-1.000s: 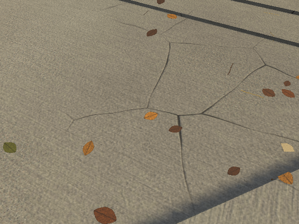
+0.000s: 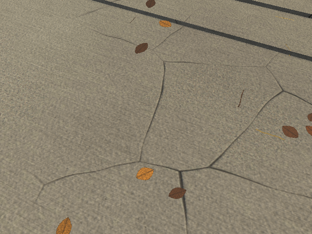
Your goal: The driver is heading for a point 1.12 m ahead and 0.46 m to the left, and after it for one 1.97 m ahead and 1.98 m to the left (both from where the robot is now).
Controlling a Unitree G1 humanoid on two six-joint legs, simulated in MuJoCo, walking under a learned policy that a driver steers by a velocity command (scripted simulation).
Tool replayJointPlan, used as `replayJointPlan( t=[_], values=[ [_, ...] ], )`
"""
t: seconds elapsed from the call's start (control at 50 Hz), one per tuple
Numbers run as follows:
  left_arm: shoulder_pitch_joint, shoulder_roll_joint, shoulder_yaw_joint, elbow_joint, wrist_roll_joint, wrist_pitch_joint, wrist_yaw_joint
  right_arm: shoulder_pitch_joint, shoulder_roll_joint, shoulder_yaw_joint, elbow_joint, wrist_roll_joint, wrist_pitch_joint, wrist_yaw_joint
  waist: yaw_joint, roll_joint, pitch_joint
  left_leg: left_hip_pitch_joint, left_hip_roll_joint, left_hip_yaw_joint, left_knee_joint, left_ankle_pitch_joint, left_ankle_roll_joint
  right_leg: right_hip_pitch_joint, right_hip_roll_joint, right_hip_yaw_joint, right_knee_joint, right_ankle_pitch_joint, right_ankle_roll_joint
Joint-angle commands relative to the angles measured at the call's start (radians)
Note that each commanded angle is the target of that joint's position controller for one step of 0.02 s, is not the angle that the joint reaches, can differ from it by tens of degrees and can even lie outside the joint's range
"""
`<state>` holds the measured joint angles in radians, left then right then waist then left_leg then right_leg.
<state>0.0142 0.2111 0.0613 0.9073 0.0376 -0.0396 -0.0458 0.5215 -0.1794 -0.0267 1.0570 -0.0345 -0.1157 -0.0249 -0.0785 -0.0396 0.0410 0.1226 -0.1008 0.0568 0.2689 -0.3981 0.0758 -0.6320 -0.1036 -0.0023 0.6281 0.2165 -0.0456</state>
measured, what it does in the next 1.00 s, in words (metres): goes down, turning left: right foot 0.11 m lower, then left foot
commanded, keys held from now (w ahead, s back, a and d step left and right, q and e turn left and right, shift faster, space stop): w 0.10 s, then w+q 0.90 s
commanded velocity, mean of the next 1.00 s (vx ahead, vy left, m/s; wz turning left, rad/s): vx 0.50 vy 0.00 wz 0.40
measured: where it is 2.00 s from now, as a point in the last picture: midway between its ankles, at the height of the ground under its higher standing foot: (85, 143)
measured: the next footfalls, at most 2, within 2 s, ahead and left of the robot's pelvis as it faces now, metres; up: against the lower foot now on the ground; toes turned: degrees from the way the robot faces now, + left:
right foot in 0.16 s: +0.30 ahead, -0.14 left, -0.11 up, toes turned -4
left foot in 0.66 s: +0.53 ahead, +0.06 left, -0.11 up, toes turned +20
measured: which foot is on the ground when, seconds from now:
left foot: down 0.00-0.18, up 0.20-0.64, down 0.66-1.00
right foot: up 0.00-0.14, down 0.16-0.68, up 0.70-1.00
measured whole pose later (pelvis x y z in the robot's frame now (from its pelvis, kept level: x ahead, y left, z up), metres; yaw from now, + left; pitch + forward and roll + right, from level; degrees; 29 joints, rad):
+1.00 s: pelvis +0.57 +0.03 -0.09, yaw +27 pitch +1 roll -1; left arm 0.09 0.25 0.06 0.81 0.04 -0.02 -0.01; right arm 0.39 -0.24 -0.08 0.93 0.00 -0.05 0.00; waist -0.06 -0.04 0.04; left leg -0.08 -0.13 -0.09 0.30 -0.22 0.13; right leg -0.66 -0.12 0.04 0.86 -0.12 0.06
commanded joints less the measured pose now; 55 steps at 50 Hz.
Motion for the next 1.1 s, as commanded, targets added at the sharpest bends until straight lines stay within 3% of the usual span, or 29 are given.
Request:
replayJointPlan(
  t=[0.02,0.06,0.12,0.14,0.16,0.18,0.2,0.22,0.24,0.26,0.28,0.3,0.32,0.34,0.38,0.42,0.46,0.54,0.6,0.64,0.66,0.68,0.7,0.72,0.76,0.8,0.86,1.0,1.1],
  values=[
    [-0.182,0.040,0.001,-0.116,-0.012,-0.020,-0.014,0.037,-0.111,-0.019,-0.018,-0.002,-0.012,-0.003,-0.027,0.056,0.138,-0.098,0.261,-0.129,0.030,0.380,0.114,-0.009,0.008,-0.025,-0.178,0.137,-0.017],
    [-0.170,0.048,0.002,-0.115,-0.016,-0.017,-0.019,0.038,-0.115,-0.017,-0.011,0.000,-0.009,-0.007,-0.040,0.056,0.139,-0.107,0.255,-0.126,0.104,0.405,0.102,0.072,0.020,-0.034,-0.222,0.146,-0.034],
    [-0.031,0.082,0.012,-0.062,-0.003,-0.030,0.006,0.084,-0.146,-0.021,0.012,-0.015,0.014,-0.014,-0.012,0.043,0.075,0.007,0.233,-0.138,0.381,0.660,0.096,0.199,0.048,-0.042,-0.319,0.061,-0.052],
    [0.121,0.114,0.026,-0.004,0.000,-0.039,0.019,0.081,-0.156,-0.024,0.018,-0.019,0.029,-0.017,0.049,0.029,-0.003,-0.036,0.216,-0.139,0.595,0.706,0.095,0.374,0.055,-0.055,-0.319,0.053,-0.058],
    [0.318,0.146,0.040,0.054,0.019,-0.050,0.024,0.055,-0.162,-0.028,0.020,0.005,0.034,-0.015,0.154,0.013,-0.095,-0.190,0.162,-0.108,0.871,0.591,0.082,0.649,0.033,-0.066,-0.333,0.153,-0.058],
    [0.441,0.194,0.051,0.090,0.034,-0.058,0.015,0.081,-0.096,-0.030,0.027,0.036,0.029,-0.018,0.168,-0.120,-0.209,-0.492,0.030,-0.072,1.271,-0.198,0.050,0.953,-0.132,0.059,-0.140,0.517,-0.065],
    [0.513,0.230,0.050,0.084,0.021,-0.061,0.001,0.239,-0.072,-0.026,0.020,0.104,0.021,-0.034,0.109,-0.193,-0.449,-0.781,0.041,-0.163,1.495,-0.377,0.029,1.310,-0.386,0.268,0.151,0.956,-0.155],
    [0.497,0.240,0.062,0.068,-0.021,-0.042,0.001,0.145,-0.133,-0.027,-0.003,0.112,0.025,-0.042,0.189,-0.166,-0.551,-0.903,0.080,-0.149,1.509,-0.268,0.015,1.300,-0.436,0.424,-0.001,0.460,-0.260],
    [0.416,0.149,0.040,0.047,-0.003,-0.036,0.020,0.021,-0.134,-0.028,-0.013,0.076,0.035,-0.036,0.175,-0.052,-0.383,-0.922,0.135,-0.109,1.369,-0.122,-0.002,1.055,-0.358,0.365,-0.173,-0.029,-0.228],
    [0.293,0.086,0.020,0.028,0.008,-0.038,0.036,-0.114,-0.135,-0.033,-0.041,0.031,0.042,-0.014,0.145,0.017,-0.183,-0.858,0.158,-0.096,1.265,-0.023,-0.001,0.784,-0.253,0.271,-0.299,-0.191,-0.151],
    [0.269,0.119,0.019,0.021,0.010,-0.046,0.051,-0.086,-0.123,-0.041,-0.051,0.008,0.055,0.009,0.095,-0.076,-0.146,-0.789,0.176,-0.101,1.181,0.059,-0.005,0.647,-0.298,0.261,-0.319,-0.159,-0.172],
    [0.281,0.089,0.014,0.041,-0.008,-0.057,0.056,-0.109,-0.109,-0.041,-0.047,-0.023,0.071,0.021,0.075,-0.043,-0.089,-0.719,0.204,-0.113,1.133,0.102,-0.002,0.525,-0.266,0.209,-0.330,-0.051,-0.148],
    [0.290,0.076,0.010,0.060,-0.025,-0.070,0.054,-0.130,-0.048,-0.033,-0.061,-0.020,0.088,0.034,0.043,-0.032,-0.023,-0.674,0.205,-0.107,1.021,0.125,-0.021,0.395,-0.225,0.130,-0.374,-0.068,-0.134],
    [0.290,0.083,0.014,0.066,-0.024,-0.080,0.052,-0.139,-0.019,-0.027,-0.065,-0.018,0.095,0.042,0.034,-0.021,-0.019,-0.662,0.200,-0.093,0.982,0.152,-0.030,0.374,-0.199,0.104,-0.396,-0.083,-0.134],
    [0.303,0.072,0.010,0.067,-0.021,-0.089,0.056,-0.190,-0.029,-0.028,-0.096,-0.014,0.094,0.053,0.022,-0.037,-0.004,-0.708,0.210,-0.082,0.857,0.236,-0.026,0.407,-0.181,0.015,-0.397,0.048,-0.136],
    [0.300,0.056,0.004,0.060,-0.019,-0.086,0.054,-0.270,-0.032,-0.022,-0.133,-0.002,0.089,0.062,0.024,-0.041,0.007,-0.693,0.207,-0.058,0.686,0.332,-0.011,0.414,-0.145,-0.068,-0.410,0.036,-0.121],
    [0.317,0.068,0.003,0.061,-0.023,-0.082,0.057,-0.365,-0.024,-0.012,-0.168,0.009,0.084,0.072,0.044,-0.039,0.020,-0.656,0.188,-0.013,0.543,0.417,0.010,0.432,-0.138,-0.119,-0.427,0.029,-0.106],
    [0.404,0.109,0.013,0.081,-0.021,-0.067,0.068,-0.494,-0.052,-0.015,-0.227,0.004,0.086,0.082,0.077,-0.013,0.048,-0.682,0.163,0.037,0.435,0.362,0.050,0.589,-0.180,-0.161,-0.409,0.049,-0.090],
    [0.429,0.139,0.019,0.088,-0.009,-0.050,0.075,-0.483,-0.072,-0.029,-0.239,-0.004,0.089,0.080,0.067,-0.019,0.031,-0.622,0.094,0.092,0.393,0.205,0.092,0.685,-0.186,-0.216,-0.262,0.341,-0.080],
    [0.420,0.168,0.026,0.079,-0.004,-0.031,0.074,-0.333,-0.097,-0.049,-0.201,-0.004,0.083,0.072,0.009,-0.020,-0.064,-0.445,0.017,0.120,0.337,0.131,0.135,0.683,-0.177,-0.251,0.022,0.458,-0.073],
    [0.399,0.174,0.026,0.056,-0.010,-0.026,0.068,-0.181,-0.148,-0.072,-0.161,-0.016,0.075,0.061,-0.063,0.023,-0.144,-0.223,0.043,0.027,0.249,0.143,0.180,0.545,-0.152,-0.268,0.272,0.314,-0.039],
    [0.425,0.089,0.008,-0.007,-0.026,-0.029,0.052,-0.104,-0.278,-0.106,-0.162,-0.025,0.075,0.046,-0.047,0.227,-0.261,0.079,0.347,-0.425,0.197,0.125,0.312,0.189,-0.024,-0.273,0.664,-0.357,0.016],
    [0.326,0.119,0.016,-0.064,-0.021,-0.038,0.038,-0.095,-0.314,-0.111,-0.174,0.007,0.093,0.044,-0.047,0.212,-0.302,0.180,0.464,-0.846,0.002,0.065,0.388,-0.080,0.141,-0.068,0.835,-0.778,0.042],
    [0.210,0.130,0.015,-0.092,-0.014,-0.047,0.035,-0.140,-0.290,-0.103,-0.168,0.014,0.103,0.034,-0.042,0.093,-0.135,0.091,0.441,-0.690,-0.011,0.066,0.342,-0.203,0.061,0.017,0.809,-0.688,0.033],
    [0.246,0.115,0.013,-0.075,-0.019,-0.054,0.038,-0.249,-0.207,-0.081,-0.175,0.027,0.095,0.027,0.061,0.012,-0.003,-0.169,0.347,-0.470,-0.032,0.287,0.245,-0.078,-0.007,0.019,0.608,-0.561,0.035],
    [0.295,0.104,0.011,-0.058,0.011,-0.018,0.042,-0.292,-0.173,-0.069,-0.189,0.034,0.074,0.025,0.110,0.043,-0.017,-0.289,0.269,-0.348,-0.042,0.455,0.211,0.065,-0.021,0.019,0.518,-0.539,0.060],
    [0.239,0.088,0.010,-0.086,0.010,0.010,0.035,-0.233,-0.208,-0.077,-0.178,0.036,0.051,0.029,0.109,0.055,-0.029,-0.304,0.221,-0.301,-0.051,0.548,0.206,0.058,-0.008,-0.002,0.430,-0.465,0.087],
    [-0.024,0.104,0.005,-0.185,0.001,0.012,0.029,-0.079,-0.219,-0.081,-0.170,0.035,0.057,0.024,0.012,0.097,0.005,-0.162,0.220,-0.369,-0.050,0.478,0.174,-0.095,0.018,0.017,0.178,-0.275,0.111],
    [-0.131,0.110,-0.009,-0.243,-0.010,-0.008,0.016,-0.033,-0.229,-0.082,-0.178,0.016,0.058,0.018,-0.017,0.125,0.018,-0.099,0.232,-0.408,0.030,0.602,0.158,-0.037,0.073,0.014,0.013,-0.283,0.080]
  ],
)
Velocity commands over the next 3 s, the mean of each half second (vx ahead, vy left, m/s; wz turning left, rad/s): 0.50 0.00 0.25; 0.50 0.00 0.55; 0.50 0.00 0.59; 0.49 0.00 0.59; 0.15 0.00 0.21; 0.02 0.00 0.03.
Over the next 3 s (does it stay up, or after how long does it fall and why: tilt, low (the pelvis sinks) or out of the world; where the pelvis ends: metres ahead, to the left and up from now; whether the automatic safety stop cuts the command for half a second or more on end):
stays up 1.04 0.51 -0.09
